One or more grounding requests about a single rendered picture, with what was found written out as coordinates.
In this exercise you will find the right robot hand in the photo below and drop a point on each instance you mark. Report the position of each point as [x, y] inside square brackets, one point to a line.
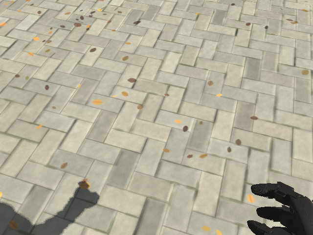
[297, 218]

